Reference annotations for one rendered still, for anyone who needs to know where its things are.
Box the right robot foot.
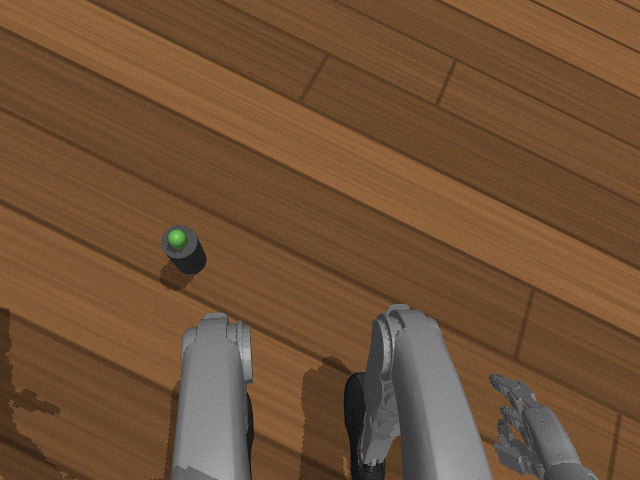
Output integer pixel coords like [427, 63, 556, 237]
[344, 372, 385, 480]

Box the right robot arm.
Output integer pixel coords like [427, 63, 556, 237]
[544, 463, 599, 480]

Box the bottle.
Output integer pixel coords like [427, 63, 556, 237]
[161, 225, 207, 275]

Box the right robot hand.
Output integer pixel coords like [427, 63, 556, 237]
[489, 374, 582, 480]

